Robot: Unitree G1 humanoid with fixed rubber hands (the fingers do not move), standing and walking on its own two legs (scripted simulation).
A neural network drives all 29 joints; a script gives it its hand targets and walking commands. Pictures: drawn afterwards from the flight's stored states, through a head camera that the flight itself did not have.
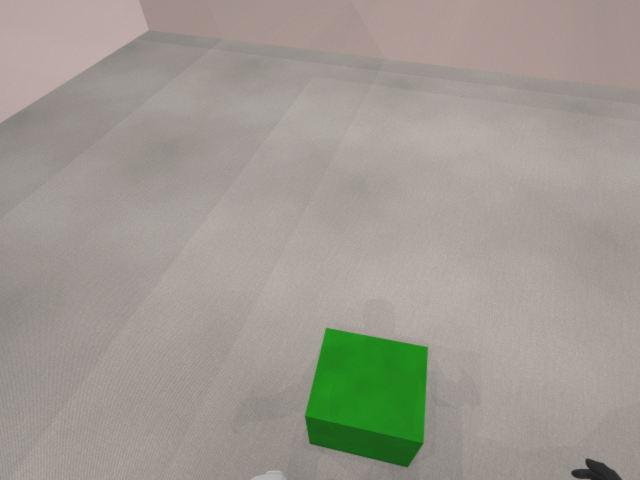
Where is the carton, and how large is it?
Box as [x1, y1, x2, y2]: [305, 328, 427, 466]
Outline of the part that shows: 326,328 305,414 310,443 407,466 423,442 427,347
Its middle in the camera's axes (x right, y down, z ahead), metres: +0.13 +0.43 +1.06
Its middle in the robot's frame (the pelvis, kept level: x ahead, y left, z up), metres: +0.46 -0.06 -0.61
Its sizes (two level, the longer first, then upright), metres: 0.276 0.238 0.247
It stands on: the floor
